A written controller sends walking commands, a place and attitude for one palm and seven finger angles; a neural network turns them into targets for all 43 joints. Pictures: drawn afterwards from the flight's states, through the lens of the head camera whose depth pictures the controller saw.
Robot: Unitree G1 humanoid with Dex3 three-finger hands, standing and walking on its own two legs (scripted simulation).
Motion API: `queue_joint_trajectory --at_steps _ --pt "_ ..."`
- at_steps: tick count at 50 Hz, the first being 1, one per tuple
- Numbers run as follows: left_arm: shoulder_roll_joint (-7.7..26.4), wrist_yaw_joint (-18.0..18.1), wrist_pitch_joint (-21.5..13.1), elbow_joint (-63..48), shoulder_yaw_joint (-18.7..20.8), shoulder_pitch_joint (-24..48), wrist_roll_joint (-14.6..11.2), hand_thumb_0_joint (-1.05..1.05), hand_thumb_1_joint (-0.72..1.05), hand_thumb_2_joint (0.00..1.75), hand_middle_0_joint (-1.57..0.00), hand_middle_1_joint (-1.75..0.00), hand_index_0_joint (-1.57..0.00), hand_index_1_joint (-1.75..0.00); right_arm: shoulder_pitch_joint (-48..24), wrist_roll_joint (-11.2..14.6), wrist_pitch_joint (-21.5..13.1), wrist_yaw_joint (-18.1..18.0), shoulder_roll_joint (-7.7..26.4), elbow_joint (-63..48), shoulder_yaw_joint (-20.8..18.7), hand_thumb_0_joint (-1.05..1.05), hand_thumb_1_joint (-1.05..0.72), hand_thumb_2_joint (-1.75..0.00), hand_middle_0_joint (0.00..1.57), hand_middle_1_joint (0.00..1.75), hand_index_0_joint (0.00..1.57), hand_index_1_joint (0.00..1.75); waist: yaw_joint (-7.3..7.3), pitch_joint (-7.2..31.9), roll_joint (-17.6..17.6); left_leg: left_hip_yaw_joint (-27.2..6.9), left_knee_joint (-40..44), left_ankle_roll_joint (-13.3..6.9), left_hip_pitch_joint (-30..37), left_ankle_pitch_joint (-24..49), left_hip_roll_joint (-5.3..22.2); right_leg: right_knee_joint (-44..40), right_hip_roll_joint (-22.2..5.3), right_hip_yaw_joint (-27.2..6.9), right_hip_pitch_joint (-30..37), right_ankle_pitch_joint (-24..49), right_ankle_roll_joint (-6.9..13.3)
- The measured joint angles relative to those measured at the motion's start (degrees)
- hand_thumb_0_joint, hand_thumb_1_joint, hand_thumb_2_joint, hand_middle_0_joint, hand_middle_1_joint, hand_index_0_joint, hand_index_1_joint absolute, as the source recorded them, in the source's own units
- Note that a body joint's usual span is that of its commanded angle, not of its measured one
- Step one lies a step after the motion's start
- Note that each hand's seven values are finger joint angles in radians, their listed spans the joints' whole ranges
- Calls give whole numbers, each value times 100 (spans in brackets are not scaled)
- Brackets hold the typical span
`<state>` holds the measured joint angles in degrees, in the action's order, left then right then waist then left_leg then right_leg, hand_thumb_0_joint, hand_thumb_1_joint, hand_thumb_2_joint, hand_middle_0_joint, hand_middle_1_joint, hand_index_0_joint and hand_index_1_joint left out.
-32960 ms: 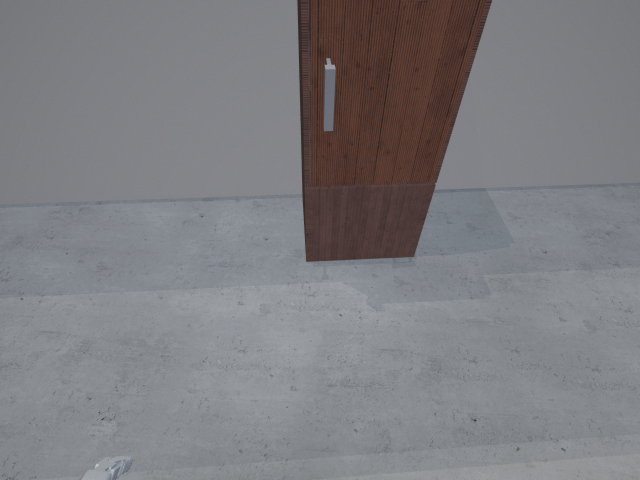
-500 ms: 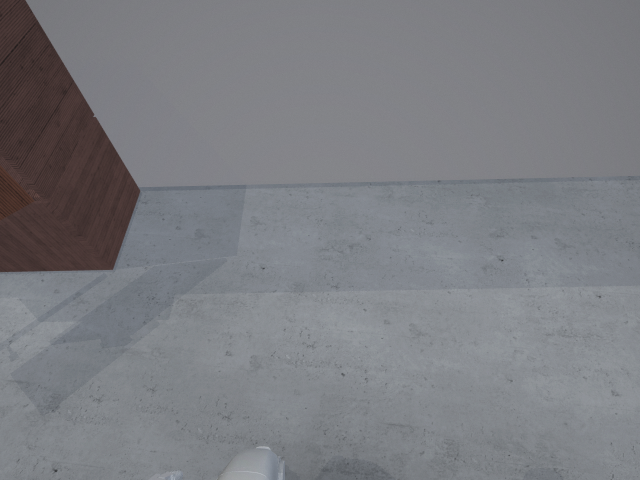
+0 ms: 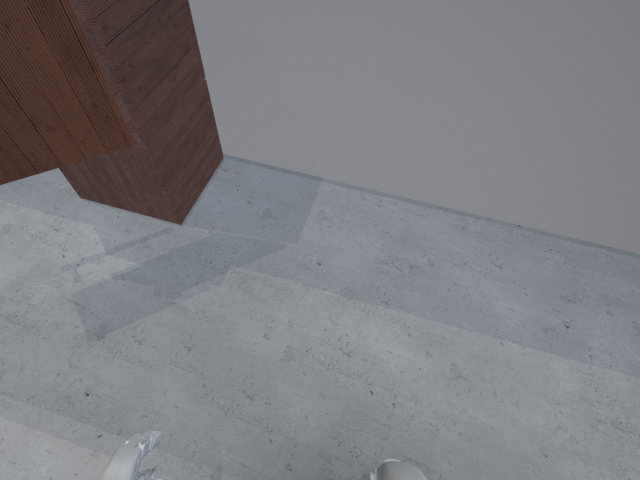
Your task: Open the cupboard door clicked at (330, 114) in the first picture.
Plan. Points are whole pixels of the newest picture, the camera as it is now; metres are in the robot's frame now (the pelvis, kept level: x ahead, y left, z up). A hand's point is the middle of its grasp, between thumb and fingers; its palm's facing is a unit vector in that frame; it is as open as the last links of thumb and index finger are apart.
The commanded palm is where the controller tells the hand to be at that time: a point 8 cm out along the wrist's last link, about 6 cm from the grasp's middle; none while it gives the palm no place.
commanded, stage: turn to face it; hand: left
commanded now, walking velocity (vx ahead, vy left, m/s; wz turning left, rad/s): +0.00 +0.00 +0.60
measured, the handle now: out of the picture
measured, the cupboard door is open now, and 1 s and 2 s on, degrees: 45 45 45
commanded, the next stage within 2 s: take the last steps up to it in 0.78 s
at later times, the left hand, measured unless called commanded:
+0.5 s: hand out of the picture -0.02 +0.18 -0.18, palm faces +0.35 -0.90 -0.24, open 7.4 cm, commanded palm none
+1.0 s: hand out of the picture +0.02 +0.17 -0.16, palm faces +0.47 -0.84 -0.25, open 7.4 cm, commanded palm none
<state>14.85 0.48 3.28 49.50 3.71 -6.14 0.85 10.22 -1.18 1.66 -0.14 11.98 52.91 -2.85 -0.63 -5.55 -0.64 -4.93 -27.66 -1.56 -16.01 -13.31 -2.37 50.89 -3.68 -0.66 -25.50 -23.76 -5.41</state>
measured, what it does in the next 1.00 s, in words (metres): steps on the spot, turning left: right foot, then left foot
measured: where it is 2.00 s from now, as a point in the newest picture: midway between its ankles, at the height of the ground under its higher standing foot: (249, 456)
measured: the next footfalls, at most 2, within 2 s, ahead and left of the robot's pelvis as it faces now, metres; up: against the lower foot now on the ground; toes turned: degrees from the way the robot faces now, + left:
right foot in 0.10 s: +0.04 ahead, -0.14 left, +0.00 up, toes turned +3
left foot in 0.52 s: +0.01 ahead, +0.10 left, +0.00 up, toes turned +25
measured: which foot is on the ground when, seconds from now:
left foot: down 0.00-0.10, up 0.12-0.50, down 0.52-0.96, up 0.98-1.00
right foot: up 0.00-0.08, down 0.10-0.52, up 0.54-0.94, down 0.96-1.00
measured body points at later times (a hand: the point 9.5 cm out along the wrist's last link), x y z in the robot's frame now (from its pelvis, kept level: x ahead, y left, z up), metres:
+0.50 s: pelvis +0.01 -0.02 -0.01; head +0.06 +0.00 +0.44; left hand -0.04 +0.22 -0.16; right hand +0.21 -0.24 -0.14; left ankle -0.03 +0.09 -0.72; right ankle +0.00 -0.15 -0.74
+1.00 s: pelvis +0.03 -0.04 -0.01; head +0.07 -0.04 +0.44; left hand +0.00 +0.22 -0.14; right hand +0.18 -0.23 -0.17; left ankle -0.03 +0.08 -0.73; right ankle +0.07 -0.14 -0.74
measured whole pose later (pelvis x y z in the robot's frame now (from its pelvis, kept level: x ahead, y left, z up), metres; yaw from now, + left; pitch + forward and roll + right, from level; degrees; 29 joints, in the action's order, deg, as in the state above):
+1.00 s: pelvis +0.03 -0.04 -0.01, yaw +28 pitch +0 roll +1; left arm 10.4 0.2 0.7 53.1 2.3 -9.9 1.2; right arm 12.2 -0.6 2.2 -0.5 11.4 57.0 -2.6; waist 0.0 -3.7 1.7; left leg -2.3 -38.5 0.2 -18.3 -23.2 -1.5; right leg 33.5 -1.9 3.8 -14.4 -19.4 0.7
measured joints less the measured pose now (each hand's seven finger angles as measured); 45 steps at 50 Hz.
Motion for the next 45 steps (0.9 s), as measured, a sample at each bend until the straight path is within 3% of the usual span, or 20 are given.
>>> queue_joint_trajectory --at_steps 3,5,6,9,12,14,18,23,26,27,29,34,39,45 --pt "-73 3 -54 -79 -44 94 -30 1 91 90 -20 -29 -20 -30 90 3 54 1 30 36 -50 0 -90 -90 21 30 21 30 -84 10 101 -218 -171 105 -116 -63 -48 -846 170 38 391 104 56" --pt "-111 2 -139 -151 -80 82 -43 1 91 90 -20 -30 -20 -30 163 34 89 -2 61 51 -98 1 -90 -90 21 30 21 30 -103 56 131 -346 -415 199 -254 -175 -135 -1751 232 99 828 598 114" --pt "-169 19 -202 -154 -89 74 -21 1 91 90 -20 -30 -20 -30 162 65 106 0 110 79 -133 1 -90 -90 21 30 21 30 -93 49 217 -374 -678 220 -365 -306 -120 -1895 271 169 909 689 316" --pt "-339 55 -254 -137 -191 -23 24 1 91 90 -20 -30 -20 -30 117 66 194 22 250 147 -234 1 -90 -90 20 30 20 30 -145 -7 336 -81 -2431 335 -902 -1381 -160 -1829 151 421 1039 533 607" --pt "-439 72 -238 -85 -224 -205 4 1 91 90 -20 -30 -20 -30 54 45 266 83 326 194 -273 1 -90 -90 20 30 20 30 -161 -12 289 273 -3729 475 -1260 -1181 -11 -2099 -9 625 1282 585 617" --pt "-464 76 -235 -33 -227 -313 6 1 91 90 -20 -30 -20 -30 9 49 286 116 332 198 -271 1 -91 -90 20 30 20 30 -171 -18 211 413 -3903 553 -1306 -1030 128 -2253 -102 773 1406 633 611" --pt "-466 72 -269 47 -218 -514 27 1 91 90 -20 -30 -20 -30 -137 58 308 142 315 203 -230 1 -91 -90 20 30 20 30 -84 -67 43 599 -3156 620 -1074 -1096 315 -2343 -277 1061 1550 610 585" --pt "-338 47 -270 178 -150 -765 74 1 90 90 -20 -30 -20 -30 -448 78 255 149 270 145 -153 1 -91 -90 20 30 20 30 128 -147 -123 855 -1831 523 -590 -1173 338 -2048 -462 1372 1537 385 478" --pt "-191 29 -227 291 -78 -967 47 1 90 90 -20 -30 -20 -30 -581 70 132 152 243 21 -93 1 -91 -90 20 30 20 30 200 -96 -198 1012 -733 390 -104 -443 273 -1565 -576 1512 1388 98 347" --pt "-134 18 -186 338 -51 -1012 20 1 90 90 -20 -30 -20 -30 -607 51 57 147 234 -25 -91 1 -91 -90 20 30 20 30 194 -49 -212 978 -613 172 -84 -381 236 -1171 -606 1447 1205 -52 284" --pt "5 48 -31 457 -10 -935 0 1 91 90 -20 -30 -20 -30 -651 39 -33 101 144 -82 -47 1 -91 -90 20 30 20 30 242 -87 -342 933 -849 -62 -180 -543 143 -164 -528 913 780 -679 221" --pt "75 48 82 553 33 -688 14 1 91 90 -20 -29 -20 -30 -539 15 -81 -63 -13 -85 92 0 -90 -90 20 30 20 30 288 -31 -285 723 -411 -88 32 -352 130 1114 -243 280 56 -402 133" --pt "-24 12 14 461 -18 -522 9 1 91 90 -19 -29 -20 -29 -347 29 -103 -90 -132 32 165 0 -90 -90 20 30 20 30 267 45 -155 586 70 -72 265 -88 136 909 -170 138 -84 16 77" --pt "-216 2 -23 383 -95 -326 -16 1 91 90 -20 -29 -20 -30 -64 -6 -43 -68 -191 198 144 0 -90 -90 21 30 21 30 102 96 15 400 55 53 243 -67 136 -457 12 231 434 -74 130"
